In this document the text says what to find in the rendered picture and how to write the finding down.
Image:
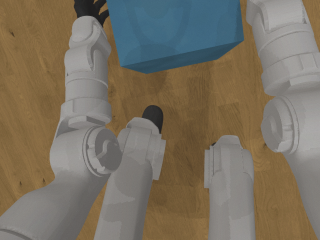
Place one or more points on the left robot foot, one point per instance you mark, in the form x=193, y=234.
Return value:
x=154, y=114

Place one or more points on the robot left hand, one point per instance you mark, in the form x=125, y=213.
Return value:
x=89, y=8

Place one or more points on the carton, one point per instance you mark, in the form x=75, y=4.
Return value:
x=158, y=35

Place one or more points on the right robot upper arm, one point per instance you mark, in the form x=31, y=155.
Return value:
x=291, y=125

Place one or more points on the left robot upper arm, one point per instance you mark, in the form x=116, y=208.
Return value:
x=82, y=161

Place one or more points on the left robot thigh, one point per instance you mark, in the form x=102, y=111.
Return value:
x=124, y=206

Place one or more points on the right robot forearm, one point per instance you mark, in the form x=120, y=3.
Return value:
x=286, y=46

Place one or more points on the left robot forearm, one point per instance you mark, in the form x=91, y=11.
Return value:
x=86, y=78

